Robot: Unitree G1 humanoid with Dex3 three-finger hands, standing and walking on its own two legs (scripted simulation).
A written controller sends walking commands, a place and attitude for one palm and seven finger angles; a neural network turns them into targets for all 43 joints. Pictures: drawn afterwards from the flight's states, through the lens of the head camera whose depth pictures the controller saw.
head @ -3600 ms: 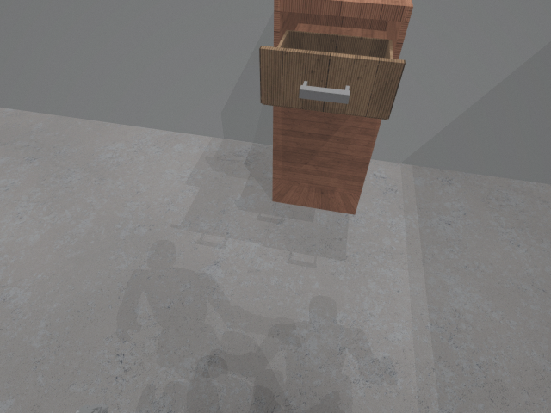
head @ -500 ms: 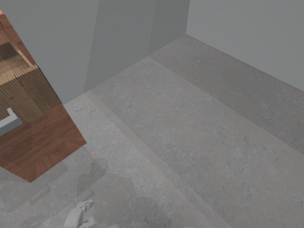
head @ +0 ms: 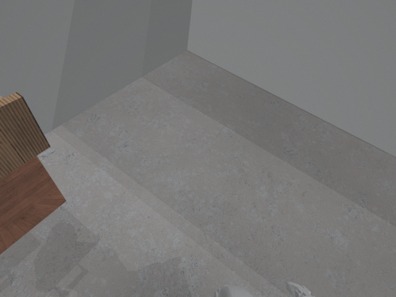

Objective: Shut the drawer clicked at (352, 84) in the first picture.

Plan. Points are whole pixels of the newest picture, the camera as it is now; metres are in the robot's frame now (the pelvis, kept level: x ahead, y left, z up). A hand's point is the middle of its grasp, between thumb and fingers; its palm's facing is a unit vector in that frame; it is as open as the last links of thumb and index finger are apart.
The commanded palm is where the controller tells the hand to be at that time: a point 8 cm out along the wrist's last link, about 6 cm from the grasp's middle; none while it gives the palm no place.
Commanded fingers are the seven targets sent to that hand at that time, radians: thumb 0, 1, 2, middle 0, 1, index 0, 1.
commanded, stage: walk to a spot facing it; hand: left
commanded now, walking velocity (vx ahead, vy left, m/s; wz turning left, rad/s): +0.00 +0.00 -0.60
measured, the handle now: out of the picture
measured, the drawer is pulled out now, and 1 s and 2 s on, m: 0.30 0.30 0.30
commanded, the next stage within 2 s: turn to face it in 1.54 s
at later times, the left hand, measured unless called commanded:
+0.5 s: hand (149, 288) +0.16 +0.11 -0.15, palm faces -0.29 -0.92 -0.27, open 7.4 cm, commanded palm none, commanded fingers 0.00 0.90 0.90 -0.20 -0.30 -0.20 -0.30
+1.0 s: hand (125, 289) +0.16 +0.16 -0.20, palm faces -0.42 -0.90 -0.15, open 7.4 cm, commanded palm none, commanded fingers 0.00 0.90 0.90 -0.20 -0.30 -0.20 -0.30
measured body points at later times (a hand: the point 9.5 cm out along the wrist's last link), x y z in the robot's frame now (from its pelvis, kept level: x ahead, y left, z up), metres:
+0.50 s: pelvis -0.02 -0.05 -0.01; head +0.01 -0.08 +0.44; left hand +0.17 +0.15 -0.13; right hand -0.10 -0.30 -0.17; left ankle -0.01 +0.09 -0.68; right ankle -0.06 -0.13 -0.74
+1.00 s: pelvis +0.11 -0.02 -0.01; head +0.14 +0.01 +0.43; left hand +0.18 +0.21 -0.18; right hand +0.12 -0.30 -0.12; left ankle +0.19 +0.03 -0.74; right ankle -0.04 -0.11 -0.69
